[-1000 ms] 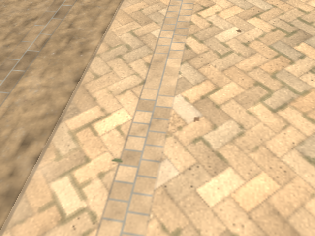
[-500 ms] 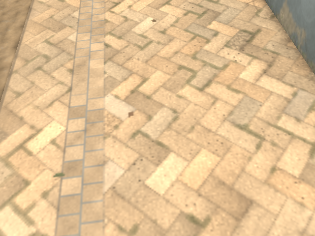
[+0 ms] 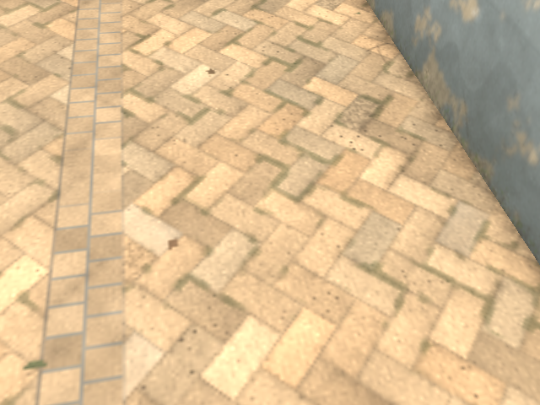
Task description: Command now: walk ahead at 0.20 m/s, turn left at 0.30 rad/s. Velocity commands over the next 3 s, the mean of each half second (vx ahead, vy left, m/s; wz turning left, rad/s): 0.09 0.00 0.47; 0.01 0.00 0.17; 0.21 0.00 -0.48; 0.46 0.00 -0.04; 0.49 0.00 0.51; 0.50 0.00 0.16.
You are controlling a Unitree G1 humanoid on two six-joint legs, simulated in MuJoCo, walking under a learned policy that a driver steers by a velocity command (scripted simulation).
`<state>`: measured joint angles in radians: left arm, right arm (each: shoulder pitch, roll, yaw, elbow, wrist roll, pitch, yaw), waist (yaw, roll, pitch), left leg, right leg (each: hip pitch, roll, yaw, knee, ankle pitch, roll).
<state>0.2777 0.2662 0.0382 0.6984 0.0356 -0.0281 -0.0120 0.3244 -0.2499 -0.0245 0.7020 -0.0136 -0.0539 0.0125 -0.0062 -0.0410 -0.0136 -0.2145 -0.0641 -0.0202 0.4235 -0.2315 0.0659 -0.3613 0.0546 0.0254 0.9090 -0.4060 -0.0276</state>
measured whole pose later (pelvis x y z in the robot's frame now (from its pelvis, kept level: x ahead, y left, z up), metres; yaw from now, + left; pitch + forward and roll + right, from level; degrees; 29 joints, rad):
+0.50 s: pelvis +0.12 -0.03 +0.00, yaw +17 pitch +0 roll +1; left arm 0.18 0.24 0.01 0.63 0.02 0.00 0.05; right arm 0.23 -0.33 -0.08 0.69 -0.02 0.06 0.01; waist -0.01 0.04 0.07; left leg -0.46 -0.08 -0.04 1.14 -0.46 -0.04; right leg -0.30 0.00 -0.07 0.46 -0.17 -0.05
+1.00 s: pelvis +0.12 +0.00 +0.00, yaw +20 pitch +0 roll -1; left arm 0.31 0.27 0.04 0.75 0.01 0.06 -0.01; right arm 0.15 -0.20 0.01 0.66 -0.02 0.02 -0.03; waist 0.04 -0.04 0.04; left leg -0.21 -0.01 0.09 0.44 -0.23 0.06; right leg -0.38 0.01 0.01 0.93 -0.46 0.02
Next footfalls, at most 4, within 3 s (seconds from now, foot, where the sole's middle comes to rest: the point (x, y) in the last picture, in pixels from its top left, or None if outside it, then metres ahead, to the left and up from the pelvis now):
0.32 right None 0.23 -0.09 -0.78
0.76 left None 0.13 0.10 -0.78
1.18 right None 0.15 -0.10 -0.78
1.68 left None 0.46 0.11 -0.78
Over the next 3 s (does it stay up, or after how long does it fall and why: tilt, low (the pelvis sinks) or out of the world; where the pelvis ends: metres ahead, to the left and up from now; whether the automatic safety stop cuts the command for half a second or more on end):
stays up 0.97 0.20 0.00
